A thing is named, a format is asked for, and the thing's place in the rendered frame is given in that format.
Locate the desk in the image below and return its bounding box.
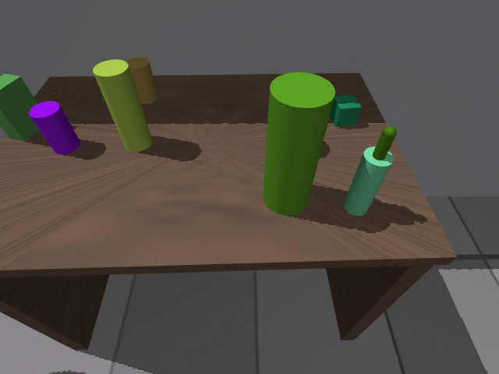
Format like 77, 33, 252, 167
0, 73, 457, 350

